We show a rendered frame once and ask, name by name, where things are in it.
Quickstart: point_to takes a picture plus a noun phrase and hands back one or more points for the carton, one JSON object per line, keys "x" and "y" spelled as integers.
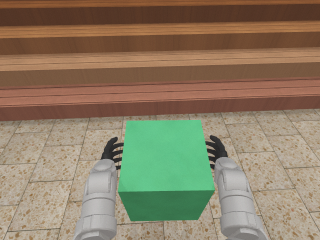
{"x": 165, "y": 172}

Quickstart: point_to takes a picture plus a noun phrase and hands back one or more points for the robot right hand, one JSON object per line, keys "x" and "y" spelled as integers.
{"x": 218, "y": 152}

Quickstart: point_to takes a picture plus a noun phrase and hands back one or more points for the robot left forearm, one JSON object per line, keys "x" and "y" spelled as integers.
{"x": 97, "y": 220}

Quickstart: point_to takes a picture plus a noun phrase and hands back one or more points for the robot left hand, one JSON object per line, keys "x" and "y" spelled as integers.
{"x": 109, "y": 153}

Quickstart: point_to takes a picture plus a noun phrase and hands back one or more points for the robot right forearm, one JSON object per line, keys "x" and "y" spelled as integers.
{"x": 238, "y": 216}

